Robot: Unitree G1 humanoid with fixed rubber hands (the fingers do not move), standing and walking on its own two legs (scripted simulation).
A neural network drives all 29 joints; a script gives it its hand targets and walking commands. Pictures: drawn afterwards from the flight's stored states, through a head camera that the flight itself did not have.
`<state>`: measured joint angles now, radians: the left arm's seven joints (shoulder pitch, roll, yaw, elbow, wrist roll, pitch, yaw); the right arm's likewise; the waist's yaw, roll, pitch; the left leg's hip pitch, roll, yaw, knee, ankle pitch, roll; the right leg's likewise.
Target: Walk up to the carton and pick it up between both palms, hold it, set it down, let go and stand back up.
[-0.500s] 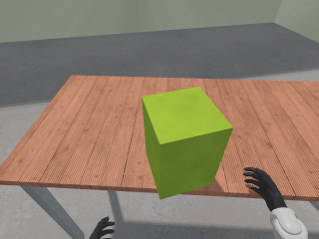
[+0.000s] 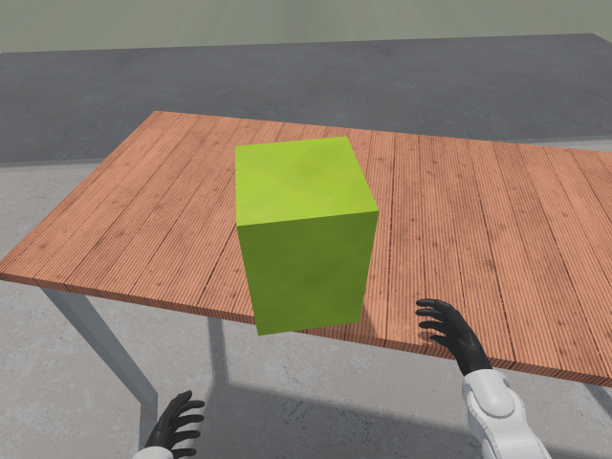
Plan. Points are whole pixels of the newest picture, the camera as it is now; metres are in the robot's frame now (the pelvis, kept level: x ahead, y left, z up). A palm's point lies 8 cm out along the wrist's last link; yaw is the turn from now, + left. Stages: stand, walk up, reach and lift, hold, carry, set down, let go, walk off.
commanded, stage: stand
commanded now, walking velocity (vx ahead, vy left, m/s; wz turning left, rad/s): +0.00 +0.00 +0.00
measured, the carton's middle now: (301, 239) +0.40 +0.03 +0.07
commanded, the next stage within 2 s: none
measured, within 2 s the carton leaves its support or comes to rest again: neither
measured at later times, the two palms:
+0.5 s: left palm out of the picture +0.02 +0.20 -0.13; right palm out of the picture +0.11 -0.25 -0.11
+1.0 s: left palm out of the picture +0.04 +0.16 -0.14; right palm out of the picture -0.08 -0.27 -0.14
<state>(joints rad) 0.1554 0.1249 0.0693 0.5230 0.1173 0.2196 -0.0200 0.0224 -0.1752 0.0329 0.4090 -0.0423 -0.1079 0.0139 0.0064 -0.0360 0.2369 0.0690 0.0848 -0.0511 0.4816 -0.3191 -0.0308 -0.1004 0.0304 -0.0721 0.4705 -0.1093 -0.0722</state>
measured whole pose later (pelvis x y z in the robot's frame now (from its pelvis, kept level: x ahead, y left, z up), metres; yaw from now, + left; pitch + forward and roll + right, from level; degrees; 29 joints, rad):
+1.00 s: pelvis -0.07 -0.04 +0.00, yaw -4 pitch -2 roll +1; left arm 0.10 0.13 0.04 1.05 0.01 0.04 0.03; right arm 0.32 -0.16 -0.04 0.95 -0.04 0.04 -0.04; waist -0.03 0.00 0.06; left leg -0.26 0.03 0.00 0.61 -0.32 -0.03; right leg -0.28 0.03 -0.05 0.63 -0.33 -0.06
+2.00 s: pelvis -0.07 -0.02 +0.01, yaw -6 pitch -1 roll +0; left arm 0.25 0.11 0.02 1.20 0.01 0.00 0.04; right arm 0.31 -0.10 -0.01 1.17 -0.02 0.00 -0.04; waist 0.01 0.00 0.01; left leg -0.20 0.02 0.04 0.47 -0.25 0.00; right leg -0.23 0.03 0.00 0.49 -0.24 -0.03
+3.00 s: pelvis -0.04 -0.02 +0.01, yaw -6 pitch -2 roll +0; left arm 0.28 0.08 0.02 1.20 0.01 -0.01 0.04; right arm 0.32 -0.07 -0.01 1.19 -0.02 -0.01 -0.04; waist 0.00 0.00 0.04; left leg -0.13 0.02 0.04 0.45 -0.28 0.00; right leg -0.15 0.03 0.00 0.45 -0.27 -0.03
